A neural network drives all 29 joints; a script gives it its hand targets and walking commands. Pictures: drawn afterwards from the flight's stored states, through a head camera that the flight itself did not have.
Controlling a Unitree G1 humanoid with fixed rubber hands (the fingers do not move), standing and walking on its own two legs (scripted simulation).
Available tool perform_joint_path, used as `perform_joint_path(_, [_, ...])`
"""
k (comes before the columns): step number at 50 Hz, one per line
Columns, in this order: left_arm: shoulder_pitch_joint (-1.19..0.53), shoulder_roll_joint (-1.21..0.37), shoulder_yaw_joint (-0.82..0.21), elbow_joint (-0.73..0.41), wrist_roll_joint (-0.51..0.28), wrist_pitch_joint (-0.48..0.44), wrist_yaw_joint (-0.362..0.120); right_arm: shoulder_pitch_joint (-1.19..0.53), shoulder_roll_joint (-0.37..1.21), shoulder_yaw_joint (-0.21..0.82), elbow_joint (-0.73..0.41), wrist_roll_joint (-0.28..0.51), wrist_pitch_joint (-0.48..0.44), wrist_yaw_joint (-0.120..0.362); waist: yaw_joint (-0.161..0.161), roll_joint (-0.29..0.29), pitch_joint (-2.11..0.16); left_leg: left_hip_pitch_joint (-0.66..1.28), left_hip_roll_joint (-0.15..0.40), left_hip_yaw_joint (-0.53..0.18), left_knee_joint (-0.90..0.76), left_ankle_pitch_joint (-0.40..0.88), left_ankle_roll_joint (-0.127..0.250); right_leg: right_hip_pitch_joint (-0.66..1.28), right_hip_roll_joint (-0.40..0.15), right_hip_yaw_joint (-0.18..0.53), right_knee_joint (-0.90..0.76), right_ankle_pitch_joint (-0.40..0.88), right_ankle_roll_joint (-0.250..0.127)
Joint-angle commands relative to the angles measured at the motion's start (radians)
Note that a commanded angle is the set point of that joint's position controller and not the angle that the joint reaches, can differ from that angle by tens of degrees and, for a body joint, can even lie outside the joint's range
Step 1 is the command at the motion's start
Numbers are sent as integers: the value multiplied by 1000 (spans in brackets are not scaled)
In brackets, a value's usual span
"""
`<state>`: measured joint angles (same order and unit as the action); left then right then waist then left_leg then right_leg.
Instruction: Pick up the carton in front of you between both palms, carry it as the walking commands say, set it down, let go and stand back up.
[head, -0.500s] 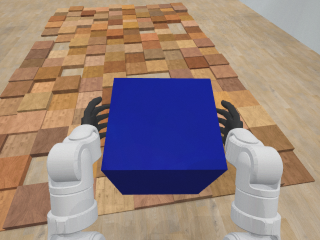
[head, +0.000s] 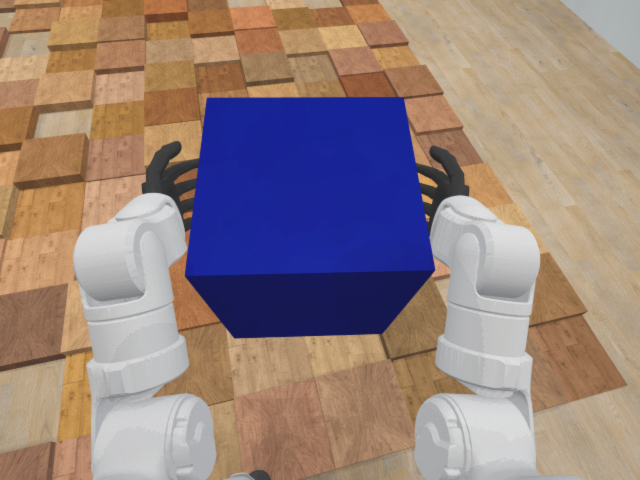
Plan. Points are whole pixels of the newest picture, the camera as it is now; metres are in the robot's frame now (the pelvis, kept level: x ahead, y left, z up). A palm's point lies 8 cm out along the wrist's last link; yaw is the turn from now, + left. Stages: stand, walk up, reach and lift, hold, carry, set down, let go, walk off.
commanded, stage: carry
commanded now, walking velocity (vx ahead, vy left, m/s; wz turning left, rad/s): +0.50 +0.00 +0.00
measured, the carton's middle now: (307, 233) +0.40 +0.00 +0.06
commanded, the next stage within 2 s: none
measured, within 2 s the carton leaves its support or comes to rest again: neither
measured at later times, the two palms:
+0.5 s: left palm out of the picture +0.72 +0.20 +0.21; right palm out of the picture +0.76 -0.10 +0.21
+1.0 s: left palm out of the picture +1.01 +0.21 +0.10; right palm out of the picture +1.03 -0.09 +0.11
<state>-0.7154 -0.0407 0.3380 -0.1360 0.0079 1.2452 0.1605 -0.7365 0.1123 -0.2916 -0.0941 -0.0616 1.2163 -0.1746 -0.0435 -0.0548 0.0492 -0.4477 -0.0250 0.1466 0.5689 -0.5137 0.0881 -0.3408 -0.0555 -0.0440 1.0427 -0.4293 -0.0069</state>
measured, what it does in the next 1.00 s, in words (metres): climbs: right foot, then left foot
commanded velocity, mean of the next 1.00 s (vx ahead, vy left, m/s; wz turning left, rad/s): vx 0.50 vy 0.00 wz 0.19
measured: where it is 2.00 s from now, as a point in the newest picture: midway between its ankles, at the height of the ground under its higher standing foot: (240, 160)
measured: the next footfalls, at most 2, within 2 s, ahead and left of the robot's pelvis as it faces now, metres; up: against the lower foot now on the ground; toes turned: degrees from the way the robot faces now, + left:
right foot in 0.18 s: +0.25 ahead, -0.11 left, +0.03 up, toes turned -3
left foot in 0.56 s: +0.59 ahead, +0.06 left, +0.00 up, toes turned +5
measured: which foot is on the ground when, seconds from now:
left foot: down 0.00-0.22, up 0.24-0.54, down 0.56-1.00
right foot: up 0.00-0.16, down 0.18-0.54, up 0.56-1.00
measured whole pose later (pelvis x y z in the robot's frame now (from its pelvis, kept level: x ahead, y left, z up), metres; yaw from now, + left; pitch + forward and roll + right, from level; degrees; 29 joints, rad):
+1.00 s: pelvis +0.72 +0.03 +0.03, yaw +5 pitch +6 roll -3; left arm -0.25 -0.15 0.14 -0.37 0.10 1.16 0.11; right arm -0.24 0.15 -0.17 -0.37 -0.04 1.16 -0.13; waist -0.01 0.00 -0.01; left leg 0.04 -0.07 0.00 0.20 -0.34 0.12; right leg -0.65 -0.02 -0.11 0.60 -0.02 0.03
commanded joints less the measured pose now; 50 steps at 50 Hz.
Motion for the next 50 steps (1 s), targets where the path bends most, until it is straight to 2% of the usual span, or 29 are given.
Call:
perform_joint_path(1, [-682, -881, -694, -118, -255, -27, -104, -656, 843, 698, -201, 350, -15, 99, -117, 193, -664, 1076, 346, -513, -56, 744, 222, -635, 45, 70, 299, -138, -16])
perform_joint_path(2, [-655, -862, -680, -133, -235, -36, -92, -690, 852, 725, -266, 380, -21, 99, -91, 138, -626, 1000, 332, -478, -79, 687, 172, -621, 19, 85, 214, -103, -26])
perform_joint_path(3, [-611, -832, -663, -146, -215, -41, -79, -695, 844, 749, -316, 405, -26, 96, -74, 139, -605, 957, 326, -440, -92, 661, 142, -595, 19, 68, 128, -98, -28])
perform_joint_path(6, [-505, -731, -633, -164, -137, -56, -45, -684, 783, 782, -375, 453, -30, 99, -51, 177, -576, 727, 270, -289, -139, 497, 117, -377, 47, 8, -141, -54, -32])
perform_joint_path(7, [-485, -703, -625, -164, -120, -54, -39, -666, 762, 788, -362, 459, -25, 103, -35, 195, -541, 629, 238, -231, -159, 470, 94, -262, 68, -28, -317, -11, -26])
perform_joint_path(8, [-462, -681, -619, -160, -107, -49, -35, -641, 744, 791, -339, 466, -19, 109, -1, 223, -515, 510, 196, -161, -161, 459, 71, -88, 129, -137, -435, 49, -18])
perform_joint_path(9, [-445, -674, -621, -150, -100, -43, -35, -626, 739, 796, -310, 472, -15, 116, 56, 203, -545, 379, 209, -114, -105, 544, 49, 174, 158, -200, -485, 182, -25])
perform_joint_path(10, [-435, -674, -627, -120, -96, -45, -35, -641, 731, 799, -295, 471, -7, 123, 141, 77, -642, 216, 143, -4, 133, 727, -12, 470, 133, -95, -475, 141, -106])
perform_joint_path(11, [-412, -668, -630, -104, -87, -45, -38, -671, 742, 796, -290, 479, -3, 132, 172, -168, -746, -24, 82, -34, 450, 534, -66, 700, -109, 341, -509, 131, -226])
perform_joint_path(12, [-420, -697, -653, -102, -108, -38, -50, -673, 735, 792, -272, 469, 0, 137, 179, -292, -690, -256, -41, -100, 687, -26, -79, 770, -235, 607, -593, 580, -329])
perform_joint_path(13, [-463, -728, -695, -133, -149, -28, -66, -664, 751, 779, -242, 448, 1, 139, 170, -151, -628, -400, 2, -169, 841, -32, -56, 803, -254, 541, -520, 884, -339])
perform_joint_path(14, [-517, -778, -747, -157, -206, -23, -80, -636, 753, 748, -220, 420, 7, 137, 191, -33, -583, -475, 25, -180, 858, -20, -49, 804, -244, 466, -487, 969, -301])
perform_joint_path(15, [-573, -814, -782, -177, -257, -19, -93, -601, 760, 714, -187, 391, 14, 132, 193, -3, -529, -534, 43, -176, 804, -4, -42, 789, -213, 410, -488, 987, -237])
perform_joint_path(17, [-650, -872, -825, -202, -350, -17, -117, -545, 741, 648, -141, 308, 18, 113, 180, -22, -519, -529, 47, -150, 654, 28, -48, 780, -173, 336, -521, 981, -170])
perform_joint_path(19, [-725, -889, -846, -211, -420, -15, -137, -508, 682, 580, -97, 216, 14, 86, 166, 2, -503, -405, 20, -97, 408, 125, -63, 672, -146, 275, -566, 1001, -162])
perform_joint_path(23, [-747, -873, -808, -74, -466, -4, -160, -480, 581, 479, -11, 87, 29, 47, 139, -89, -470, 1, -43, 5, -49, 586, -41, 403, -57, 64, -591, 940, -112])
perform_joint_path(24, [-740, -871, -788, -32, -461, -1, -160, -496, 567, 469, 6, 78, 36, 45, 120, -105, -476, 120, -40, -2, -92, 673, -23, 355, -72, 56, -576, 960, -100])
perform_joint_path(26, [-758, -874, -756, 32, -435, 9, -155, -516, 557, 458, 32, 92, 50, 49, -5, -86, -545, 417, -7, -4, -121, 744, -7, 276, -72, 3, -365, 966, -54])
perform_joint_path(27, [-767, -871, -736, 61, -412, 15, -148, -536, 557, 461, 33, 107, 57, 55, -35, -3, -550, 534, 35, -22, -142, 665, -30, 183, -40, -18, -182, 752, -35])
perform_joint_path(28, [-764, -868, -706, 96, -379, 24, -138, -547, 563, 468, 43, 132, 68, 63, -13, 134, -520, 674, 171, -164, -53, 749, -63, -31, 24, 6, -3, 64, -27])
perform_joint_path(29, [-757, -833, -667, 153, -350, 42, -123, -522, 545, 446, 92, 147, 81, 64, 13, 285, -512, 734, 297, -401, 44, 1034, -47, -180, 84, 38, 160, -172, -15])
perform_joint_path(30, [-703, -823, -635, 180, -321, 59, -103, -564, 553, 459, 110, 169, 89, 62, -6, 392, -621, 818, 408, -658, -71, 682, 126, -312, 99, 82, 336, -130, -2])
perform_joint_path(31, [-717, -817, -611, 143, -297, 65, -87, -579, 622, 483, 103, 217, 93, 73, 0, 323, -577, 726, 375, -693, -183, 441, 138, -375, 66, 91, 339, -53, -5])
perform_joint_path(33, [-742, -880, -585, 98, -258, 67, -72, -703, 767, 545, 12, 309, 94, 108, 15, 140, -496, 568, 329, -566, -236, 573, 78, -346, 23, 73, 231, 42, 9])
perform_joint_path(35, [-686, -944, -580, 80, -221, 55, -77, -757, 892, 608, -44, 377, 81, 137, 18, 110, -505, 521, 305, -473, -258, 703, 43, -292, -9, 52, 132, 85, 22])
perform_joint_path(40, [-362, -1044, -639, 40, -96, -19, -93, -540, 1027, 707, -119, 382, 23, 189, 23, 115, -531, 738, 248, -334, -264, 1106, 3, -404, -8, -2, -86, 230, 57])
perform_joint_path(43, [-194, -1086, -735, -61, -77, -77, -104, -357, 1039, 766, -214, 365, -17, 216, 24, 130, -528, 837, 228, -289, -255, 1242, -10, -447, 14, -35, -180, 319, 51])
perform_joint_path(48, [38, -1136, -910, -266, -177, -114, -132, -28, 1004, 846, -384, 361, -47, 235, 16, 164, -455, 844, 157, -214, -229, 1290, 6, -387, 75, -111, -423, 417, 47])
perform_joint_path(50, [119, -1113, -957, -341, -222, -104, -146, 146, 972, 838, -401, 338, -43, 236, 16, 183, -457, 771, 126, -153, -157, 1510, -4, -186, 143, -205, -605, 445, 30])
